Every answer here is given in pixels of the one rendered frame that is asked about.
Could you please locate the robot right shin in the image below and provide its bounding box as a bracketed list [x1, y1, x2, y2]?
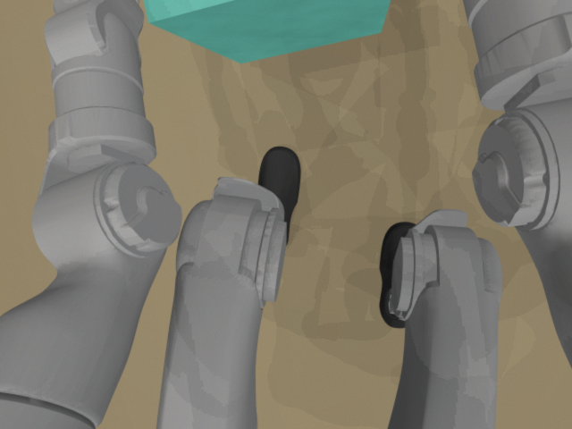
[389, 209, 502, 321]

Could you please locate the left robot upper arm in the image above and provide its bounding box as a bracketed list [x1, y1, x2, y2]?
[0, 161, 182, 429]

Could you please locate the left robot thigh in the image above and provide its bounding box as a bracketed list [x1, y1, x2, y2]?
[156, 194, 287, 429]

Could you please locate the robot right forearm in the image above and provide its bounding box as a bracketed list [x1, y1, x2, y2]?
[463, 0, 572, 113]

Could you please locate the right robot upper arm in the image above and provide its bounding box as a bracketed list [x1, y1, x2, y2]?
[472, 97, 572, 368]

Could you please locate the robot left forearm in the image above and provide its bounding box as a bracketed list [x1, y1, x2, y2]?
[38, 0, 156, 198]

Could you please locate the carton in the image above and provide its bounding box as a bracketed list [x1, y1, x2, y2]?
[143, 0, 391, 63]

